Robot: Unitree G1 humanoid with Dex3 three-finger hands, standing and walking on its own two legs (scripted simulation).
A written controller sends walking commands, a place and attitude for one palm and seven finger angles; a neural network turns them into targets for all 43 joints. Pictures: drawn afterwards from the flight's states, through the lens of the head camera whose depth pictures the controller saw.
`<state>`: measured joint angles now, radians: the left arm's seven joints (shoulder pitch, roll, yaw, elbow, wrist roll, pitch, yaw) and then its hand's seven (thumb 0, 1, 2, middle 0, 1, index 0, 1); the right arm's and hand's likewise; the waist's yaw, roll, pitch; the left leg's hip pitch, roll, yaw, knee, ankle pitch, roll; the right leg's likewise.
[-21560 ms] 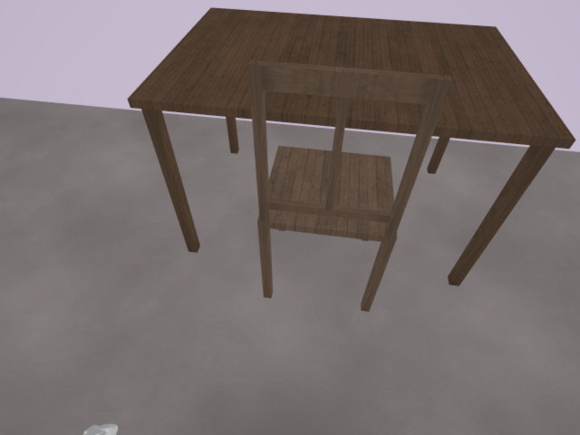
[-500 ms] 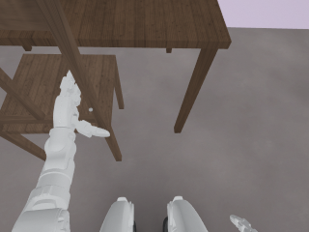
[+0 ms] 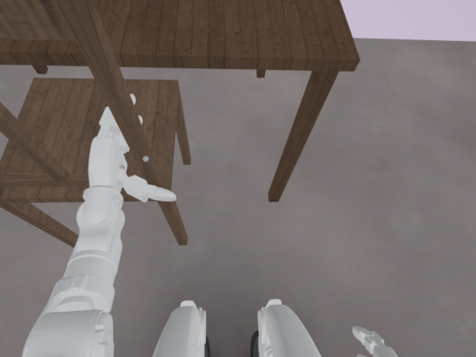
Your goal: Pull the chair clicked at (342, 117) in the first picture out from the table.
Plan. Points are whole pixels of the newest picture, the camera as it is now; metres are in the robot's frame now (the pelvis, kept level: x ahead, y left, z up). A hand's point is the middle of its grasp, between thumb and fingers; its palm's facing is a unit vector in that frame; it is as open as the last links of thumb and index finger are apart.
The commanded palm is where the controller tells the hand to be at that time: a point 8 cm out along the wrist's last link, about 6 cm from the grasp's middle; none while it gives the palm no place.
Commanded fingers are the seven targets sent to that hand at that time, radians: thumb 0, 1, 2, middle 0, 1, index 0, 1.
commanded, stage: hook a spindle and tug to test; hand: left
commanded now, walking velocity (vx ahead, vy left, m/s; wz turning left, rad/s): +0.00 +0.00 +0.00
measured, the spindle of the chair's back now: (11, 127) +0.47 +0.36 +0.06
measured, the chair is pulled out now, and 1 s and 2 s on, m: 0.00 0.01 0.07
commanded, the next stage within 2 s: step backward, pulling the chair out in 1.22 s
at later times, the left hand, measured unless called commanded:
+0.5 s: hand (144, 155) +0.44 +0.15 +0.03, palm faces +0.03 -1.00 -0.02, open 7.7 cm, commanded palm +0.41 +0.19 +0.03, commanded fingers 0.00 0.90 0.90 -0.50 -1.45 -0.50 -1.45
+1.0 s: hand (143, 165) +0.42 +0.15 +0.03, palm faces +0.01 -1.00 -0.01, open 6.1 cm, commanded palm +0.38 +0.20 +0.03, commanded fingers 0.00 0.90 0.90 -0.50 -1.45 -0.50 -1.45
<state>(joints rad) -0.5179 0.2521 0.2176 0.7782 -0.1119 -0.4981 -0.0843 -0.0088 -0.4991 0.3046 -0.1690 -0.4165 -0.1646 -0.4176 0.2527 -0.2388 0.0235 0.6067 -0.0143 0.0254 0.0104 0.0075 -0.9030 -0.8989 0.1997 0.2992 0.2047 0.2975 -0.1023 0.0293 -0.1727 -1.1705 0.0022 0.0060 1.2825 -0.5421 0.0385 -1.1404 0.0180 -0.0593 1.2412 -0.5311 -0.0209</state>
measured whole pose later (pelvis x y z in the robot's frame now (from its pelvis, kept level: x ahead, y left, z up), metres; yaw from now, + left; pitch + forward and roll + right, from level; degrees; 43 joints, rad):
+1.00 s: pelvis +0.03 +0.00 +0.01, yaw -1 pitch +25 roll -2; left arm -0.30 0.22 0.16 0.54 -0.16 -0.43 -0.07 0.02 0.66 0.79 -0.33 -1.39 -0.33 -1.44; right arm 0.26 -0.23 0.00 0.56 -0.01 0.04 0.04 0.01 -0.90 -0.90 0.20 0.30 0.20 0.30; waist -0.08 0.03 -0.18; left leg -1.09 0.00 0.02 1.23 -0.57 0.04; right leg -1.06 0.02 -0.04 1.18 -0.56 -0.01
